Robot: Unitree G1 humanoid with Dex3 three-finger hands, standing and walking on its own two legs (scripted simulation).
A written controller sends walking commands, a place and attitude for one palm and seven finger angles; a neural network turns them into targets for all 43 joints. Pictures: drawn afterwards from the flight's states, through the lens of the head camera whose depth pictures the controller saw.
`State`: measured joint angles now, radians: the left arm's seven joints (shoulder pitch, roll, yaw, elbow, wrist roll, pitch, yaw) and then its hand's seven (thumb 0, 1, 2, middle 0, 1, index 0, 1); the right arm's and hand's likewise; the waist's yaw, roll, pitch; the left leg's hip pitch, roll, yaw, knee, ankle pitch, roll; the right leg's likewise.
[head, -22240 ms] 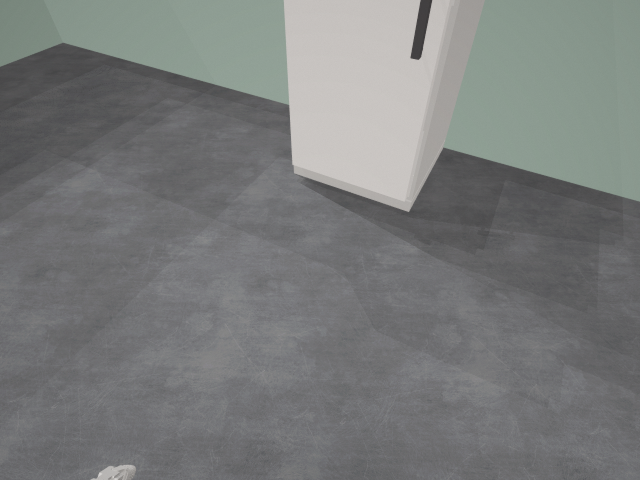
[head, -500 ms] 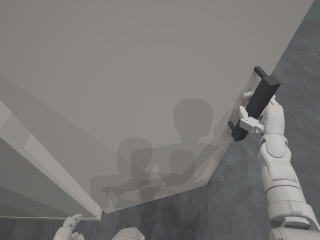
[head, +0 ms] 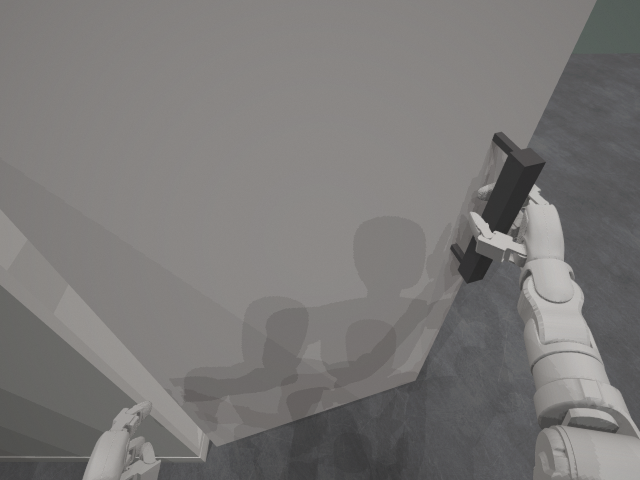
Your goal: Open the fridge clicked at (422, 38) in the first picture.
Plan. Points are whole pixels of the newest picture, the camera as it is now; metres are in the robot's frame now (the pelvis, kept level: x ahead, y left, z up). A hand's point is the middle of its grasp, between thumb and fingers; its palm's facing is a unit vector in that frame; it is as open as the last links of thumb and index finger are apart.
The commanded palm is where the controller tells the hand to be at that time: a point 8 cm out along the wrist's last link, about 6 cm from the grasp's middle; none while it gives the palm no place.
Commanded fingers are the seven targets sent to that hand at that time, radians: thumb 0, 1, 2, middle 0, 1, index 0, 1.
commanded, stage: loosen the grip on the handle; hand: right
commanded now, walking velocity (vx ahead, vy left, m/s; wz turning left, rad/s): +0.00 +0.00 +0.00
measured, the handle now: (484, 214) +0.45 -0.19 +0.09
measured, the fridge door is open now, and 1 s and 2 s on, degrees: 72 72 72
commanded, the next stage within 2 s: slip the hand off the handle in 0.50 s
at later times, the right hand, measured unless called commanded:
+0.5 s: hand (499, 239) +0.43 -0.21 +0.07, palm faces +0.21 +0.96 -0.21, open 14.1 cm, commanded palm +0.38 -0.25 +0.08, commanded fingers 0.00 0.55 -0.20 0.25 1.15 0.25 1.15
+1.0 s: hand (538, 235) +0.43 -0.27 +0.07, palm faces +0.25 +0.95 -0.21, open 14.6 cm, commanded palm +0.40 -0.31 +0.08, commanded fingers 0.00 0.55 -0.20 0.25 1.15 0.25 1.15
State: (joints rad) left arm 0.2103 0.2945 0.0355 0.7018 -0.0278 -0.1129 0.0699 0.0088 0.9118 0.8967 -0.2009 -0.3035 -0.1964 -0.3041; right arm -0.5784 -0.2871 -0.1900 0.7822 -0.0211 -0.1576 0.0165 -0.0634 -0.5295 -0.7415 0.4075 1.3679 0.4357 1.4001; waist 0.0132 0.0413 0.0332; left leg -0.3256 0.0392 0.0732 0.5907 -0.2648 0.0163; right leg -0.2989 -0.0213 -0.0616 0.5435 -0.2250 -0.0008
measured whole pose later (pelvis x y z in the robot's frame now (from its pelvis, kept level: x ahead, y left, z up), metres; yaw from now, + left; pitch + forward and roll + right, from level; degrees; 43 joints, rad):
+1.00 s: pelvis +0.01 +0.00 -0.02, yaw +0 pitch +10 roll +1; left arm 0.30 0.28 -0.01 0.67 -0.02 -0.04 0.05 0.01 0.91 0.90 -0.20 -0.30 -0.20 -0.30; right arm -0.57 -0.48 -0.35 0.91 0.02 -0.29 0.08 -0.01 0.55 -0.20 0.26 1.15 0.26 1.16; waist 0.06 0.00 -0.08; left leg -0.57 0.02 0.08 0.73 -0.33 0.01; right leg -0.58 -0.05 -0.05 0.76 -0.35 0.00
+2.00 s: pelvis +0.01 -0.02 -0.02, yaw -1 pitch +6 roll +2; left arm 0.23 0.26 -0.04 0.62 -0.03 -0.14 0.10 0.01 0.91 0.90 -0.21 -0.30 -0.20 -0.30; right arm -0.12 -0.44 -0.37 0.42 0.15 -0.18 0.20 -0.01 0.55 -0.20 0.26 1.15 0.25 1.15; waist -0.03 -0.01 -0.08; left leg -0.49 0.04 0.10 0.73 -0.35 -0.01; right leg -0.52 -0.03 -0.02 0.79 -0.37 -0.02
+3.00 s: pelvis +0.03 -0.03 +0.01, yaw -1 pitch -3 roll +1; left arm 0.21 0.21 -0.06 0.66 0.01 -0.20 0.07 0.01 0.90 0.90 -0.21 -0.30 -0.20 -0.31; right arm 0.32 -0.36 -0.32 -0.24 0.05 -0.05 -0.12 0.00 -0.22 -0.58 0.23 0.70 0.22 0.69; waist -0.07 -0.03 -0.02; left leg -0.16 0.06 0.08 0.48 -0.26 -0.03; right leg -0.17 0.01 -0.05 0.51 -0.28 -0.04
